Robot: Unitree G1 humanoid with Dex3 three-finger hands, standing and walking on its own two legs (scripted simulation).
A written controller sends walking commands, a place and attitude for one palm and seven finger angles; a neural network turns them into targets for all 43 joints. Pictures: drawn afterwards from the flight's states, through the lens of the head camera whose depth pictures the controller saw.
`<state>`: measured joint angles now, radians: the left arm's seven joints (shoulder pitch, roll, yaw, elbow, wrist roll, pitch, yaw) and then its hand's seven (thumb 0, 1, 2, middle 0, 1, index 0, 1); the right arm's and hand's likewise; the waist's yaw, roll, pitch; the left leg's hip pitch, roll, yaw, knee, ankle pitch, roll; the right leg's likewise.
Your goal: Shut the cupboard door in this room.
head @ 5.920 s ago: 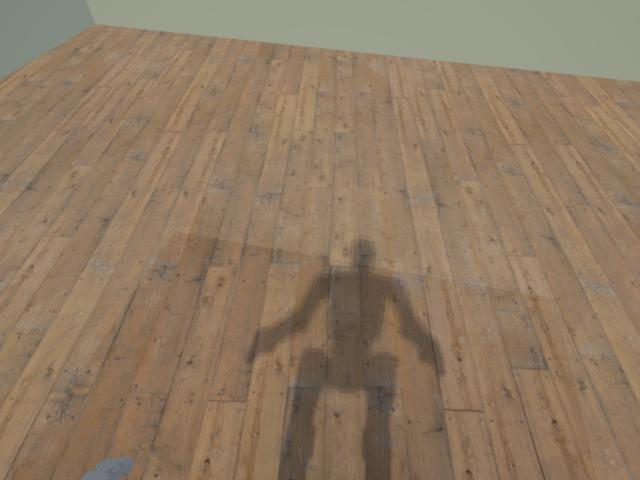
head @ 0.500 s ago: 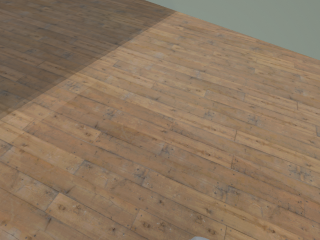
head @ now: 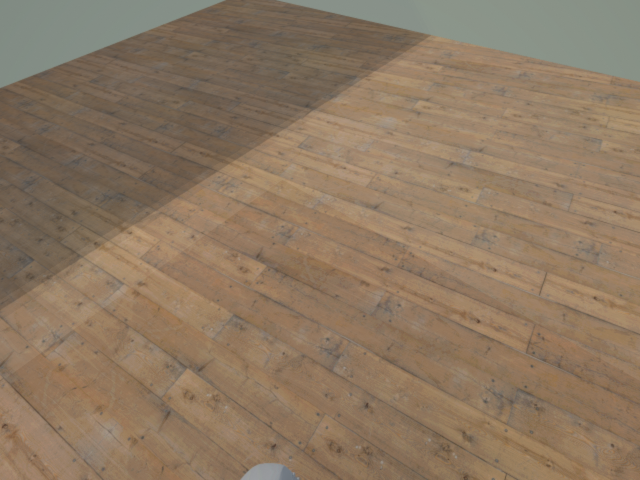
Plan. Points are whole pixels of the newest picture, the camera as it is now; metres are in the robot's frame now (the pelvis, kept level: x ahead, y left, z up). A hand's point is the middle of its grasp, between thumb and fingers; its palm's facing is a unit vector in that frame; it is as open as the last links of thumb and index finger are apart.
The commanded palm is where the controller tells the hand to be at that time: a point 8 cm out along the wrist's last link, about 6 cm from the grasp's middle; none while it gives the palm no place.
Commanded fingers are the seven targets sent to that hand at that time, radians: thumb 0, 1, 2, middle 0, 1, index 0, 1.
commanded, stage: turn or walk to find it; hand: left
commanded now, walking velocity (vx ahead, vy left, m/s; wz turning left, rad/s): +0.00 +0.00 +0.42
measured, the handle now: out of the picture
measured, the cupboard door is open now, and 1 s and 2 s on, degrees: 83 83 83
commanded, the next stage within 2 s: none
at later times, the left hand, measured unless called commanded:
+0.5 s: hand out of the picture -0.07 +0.27 -0.19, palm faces +0.29 -0.93 -0.22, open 7.4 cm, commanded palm none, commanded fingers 0.00 0.90 0.90 -0.20 -0.30 -0.20 -0.30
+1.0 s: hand out of the picture -0.03 +0.22 -0.14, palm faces +0.40 -0.87 -0.28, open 7.4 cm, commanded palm none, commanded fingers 0.00 0.90 0.90 -0.20 -0.30 -0.20 -0.30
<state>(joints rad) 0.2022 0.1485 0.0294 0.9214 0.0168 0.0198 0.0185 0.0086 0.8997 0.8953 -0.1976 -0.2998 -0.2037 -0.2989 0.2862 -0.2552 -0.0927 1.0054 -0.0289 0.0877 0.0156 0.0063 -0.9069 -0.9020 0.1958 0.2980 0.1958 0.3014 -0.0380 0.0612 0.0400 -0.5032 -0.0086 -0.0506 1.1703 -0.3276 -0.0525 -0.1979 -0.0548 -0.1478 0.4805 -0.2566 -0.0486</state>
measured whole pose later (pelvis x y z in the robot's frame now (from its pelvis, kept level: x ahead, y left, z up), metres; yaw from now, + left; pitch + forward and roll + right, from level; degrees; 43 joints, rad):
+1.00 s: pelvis -0.06 +0.00 -0.01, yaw +25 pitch -1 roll +1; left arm 0.15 0.16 0.03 0.90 0.02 0.02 0.02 0.01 0.90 0.90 -0.20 -0.30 -0.20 -0.30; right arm 0.28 -0.24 -0.08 1.00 -0.03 0.08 0.01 0.01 -0.91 -0.90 0.20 0.30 0.20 0.30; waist -0.04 0.06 0.05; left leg -0.45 -0.07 -0.07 0.90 -0.42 -0.02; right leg -0.23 -0.03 -0.08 0.53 -0.29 -0.03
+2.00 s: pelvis -0.10 -0.02 -0.01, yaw +49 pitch +0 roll +2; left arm 0.14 0.17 0.03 0.90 0.02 0.01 0.02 0.01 0.90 0.90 -0.20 -0.30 -0.20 -0.30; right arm 0.26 -0.24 -0.08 0.99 -0.02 0.07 0.00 0.01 -0.90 -0.90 0.20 0.30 0.20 0.30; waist -0.04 0.06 0.06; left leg -0.42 -0.07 -0.08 0.88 -0.45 -0.02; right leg -0.25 -0.04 -0.08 0.55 -0.30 -0.03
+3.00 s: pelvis -0.11 -0.06 -0.01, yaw +75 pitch -1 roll +2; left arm 0.15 0.17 0.03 0.91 0.02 0.01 0.02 0.01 0.90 0.90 -0.20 -0.30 -0.20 -0.30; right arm 0.26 -0.24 -0.08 0.99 -0.02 0.08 0.00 0.01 -0.90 -0.90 0.20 0.30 0.20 0.30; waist -0.03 0.06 0.05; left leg -0.43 -0.06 -0.07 0.89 -0.44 -0.02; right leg -0.25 -0.05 -0.09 0.57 -0.30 -0.03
